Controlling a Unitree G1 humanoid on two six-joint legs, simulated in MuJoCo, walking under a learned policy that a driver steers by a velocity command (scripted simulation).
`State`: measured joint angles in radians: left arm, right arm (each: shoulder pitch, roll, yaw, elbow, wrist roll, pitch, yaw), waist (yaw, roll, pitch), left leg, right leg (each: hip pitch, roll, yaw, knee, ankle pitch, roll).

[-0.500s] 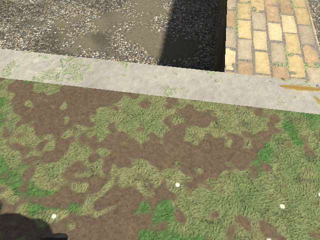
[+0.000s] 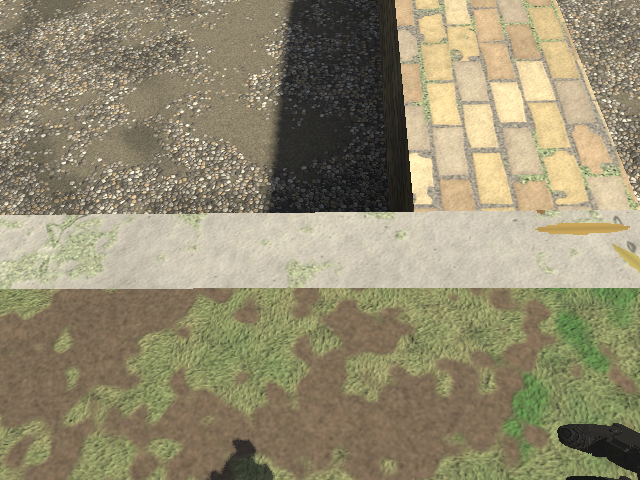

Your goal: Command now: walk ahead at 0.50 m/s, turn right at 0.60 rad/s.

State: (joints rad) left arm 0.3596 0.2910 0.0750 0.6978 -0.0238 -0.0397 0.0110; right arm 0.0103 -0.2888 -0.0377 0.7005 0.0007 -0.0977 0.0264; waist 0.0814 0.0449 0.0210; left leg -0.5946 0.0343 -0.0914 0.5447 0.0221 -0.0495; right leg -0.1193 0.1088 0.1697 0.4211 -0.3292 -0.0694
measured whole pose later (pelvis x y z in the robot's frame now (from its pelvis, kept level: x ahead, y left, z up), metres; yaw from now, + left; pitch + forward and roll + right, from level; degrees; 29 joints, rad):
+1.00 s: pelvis +0.52 -0.14 +0.00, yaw -34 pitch +2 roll -1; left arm 0.36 0.28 0.07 0.71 -0.02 -0.04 0.02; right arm 0.02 -0.29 -0.04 0.69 0.00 -0.10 0.03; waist 0.08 0.05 0.03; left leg -0.61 0.04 -0.07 0.55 0.07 -0.05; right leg -0.08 0.11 0.16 0.39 -0.33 -0.07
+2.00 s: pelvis +0.68 -0.22 +0.00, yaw -25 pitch +2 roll -2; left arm 0.10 0.29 0.07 0.76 -0.01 -0.01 0.06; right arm 0.19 -0.30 -0.06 0.72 0.02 0.05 -0.03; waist -0.03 0.00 0.04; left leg -0.32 -0.05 -0.12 0.49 -0.21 0.03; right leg -0.47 0.03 0.06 0.97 -0.46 0.09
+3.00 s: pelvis +0.65 -0.24 +0.00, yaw +7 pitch +1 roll -1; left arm 0.23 0.30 0.08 0.76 -0.01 0.03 0.06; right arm 0.14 -0.24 -0.02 0.65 -0.02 0.03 -0.01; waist 0.00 -0.03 0.04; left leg -0.26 -0.11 -0.10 0.47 -0.20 0.09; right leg -0.44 -0.07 0.09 0.88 -0.32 0.11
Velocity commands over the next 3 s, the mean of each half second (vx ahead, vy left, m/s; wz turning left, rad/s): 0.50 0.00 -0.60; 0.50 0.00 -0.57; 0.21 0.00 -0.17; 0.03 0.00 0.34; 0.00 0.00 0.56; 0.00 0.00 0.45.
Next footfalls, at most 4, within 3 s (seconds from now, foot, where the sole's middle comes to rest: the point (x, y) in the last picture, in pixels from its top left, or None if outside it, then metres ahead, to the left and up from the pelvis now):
0.08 left None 0.22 0.14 -0.78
0.58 right None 0.43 -0.19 -0.78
1.06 left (445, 342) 0.79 -0.16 -0.78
1.44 right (545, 408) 0.64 -0.36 -0.78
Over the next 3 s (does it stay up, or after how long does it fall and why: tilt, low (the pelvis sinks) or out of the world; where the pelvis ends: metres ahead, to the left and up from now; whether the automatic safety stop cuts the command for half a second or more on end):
stays up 0.65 -0.24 0.00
